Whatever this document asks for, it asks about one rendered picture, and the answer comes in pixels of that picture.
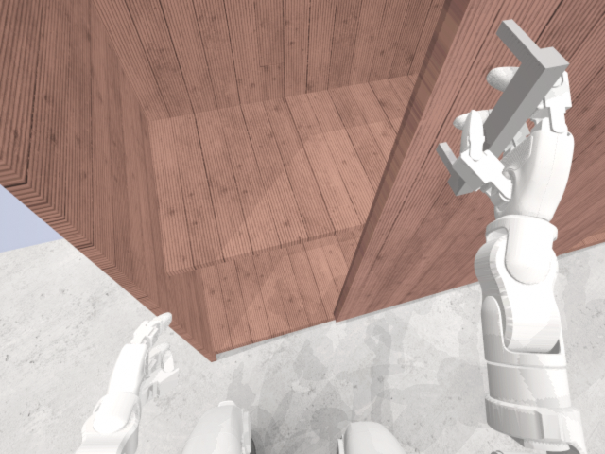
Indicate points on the robot right hand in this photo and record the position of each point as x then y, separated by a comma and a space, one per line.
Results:
538, 165

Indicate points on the robot left thigh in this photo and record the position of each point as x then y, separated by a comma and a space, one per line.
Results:
221, 430

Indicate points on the right robot forearm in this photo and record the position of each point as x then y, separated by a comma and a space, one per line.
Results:
529, 397

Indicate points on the left robot forearm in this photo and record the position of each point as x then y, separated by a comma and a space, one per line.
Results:
113, 426

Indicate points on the robot thigh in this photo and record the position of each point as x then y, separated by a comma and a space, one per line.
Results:
368, 438
221, 430

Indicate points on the robot left hand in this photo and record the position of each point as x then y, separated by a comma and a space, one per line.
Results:
135, 368

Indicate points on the robot right thigh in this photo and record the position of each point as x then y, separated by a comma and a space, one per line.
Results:
368, 438

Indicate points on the handle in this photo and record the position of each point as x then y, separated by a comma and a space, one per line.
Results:
538, 72

